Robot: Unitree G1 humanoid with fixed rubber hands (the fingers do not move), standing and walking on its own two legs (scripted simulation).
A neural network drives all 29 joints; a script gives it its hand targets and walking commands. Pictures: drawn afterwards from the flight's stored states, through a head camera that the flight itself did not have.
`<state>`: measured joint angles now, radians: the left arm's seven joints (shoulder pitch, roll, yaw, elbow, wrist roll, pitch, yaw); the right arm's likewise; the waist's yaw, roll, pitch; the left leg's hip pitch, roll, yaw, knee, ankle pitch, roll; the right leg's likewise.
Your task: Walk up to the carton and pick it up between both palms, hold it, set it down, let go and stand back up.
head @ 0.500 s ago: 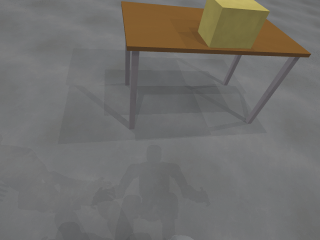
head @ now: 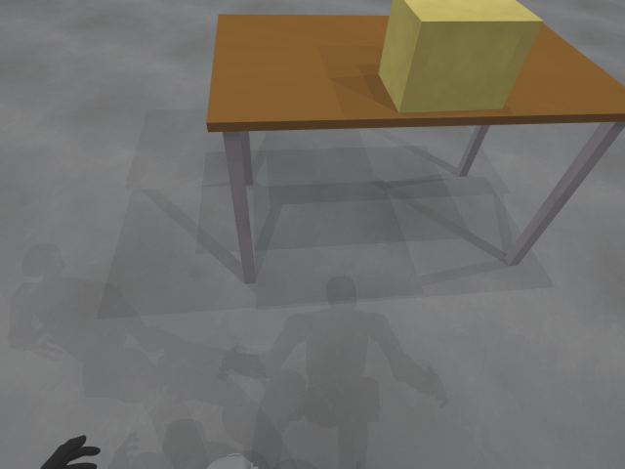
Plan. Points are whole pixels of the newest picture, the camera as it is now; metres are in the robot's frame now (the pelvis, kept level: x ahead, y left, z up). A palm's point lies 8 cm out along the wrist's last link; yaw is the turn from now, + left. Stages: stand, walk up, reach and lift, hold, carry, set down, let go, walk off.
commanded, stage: walk up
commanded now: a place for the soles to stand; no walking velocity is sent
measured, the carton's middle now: (450, 51) +1.03 -0.34 +0.07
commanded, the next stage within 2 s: none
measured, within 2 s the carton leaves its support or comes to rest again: neither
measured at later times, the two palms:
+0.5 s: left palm (185, 353) +0.31 +0.19 -0.11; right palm out of the picture +0.17 -0.52 -0.07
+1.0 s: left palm (285, 288) +0.44 +0.04 -0.11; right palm out of the picture +0.30 -0.67 -0.08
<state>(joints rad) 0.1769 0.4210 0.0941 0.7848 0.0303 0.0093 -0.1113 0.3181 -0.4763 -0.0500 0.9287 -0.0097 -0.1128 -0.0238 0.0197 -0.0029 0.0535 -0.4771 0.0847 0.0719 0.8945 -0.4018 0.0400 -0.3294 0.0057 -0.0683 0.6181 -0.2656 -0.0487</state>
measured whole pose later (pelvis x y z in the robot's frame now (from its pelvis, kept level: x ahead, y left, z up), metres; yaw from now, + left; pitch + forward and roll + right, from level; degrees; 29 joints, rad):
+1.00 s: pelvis +0.30 -0.30 -0.03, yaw +2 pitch -1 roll +0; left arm 0.13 0.50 0.13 0.74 0.04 0.05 -0.12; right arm 0.43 -0.51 -0.05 0.90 -0.02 -0.10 -0.07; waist -0.01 -0.07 0.09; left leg -0.35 0.20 -0.01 0.86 -0.47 -0.04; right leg -0.53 -0.08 -0.01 0.83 -0.37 -0.03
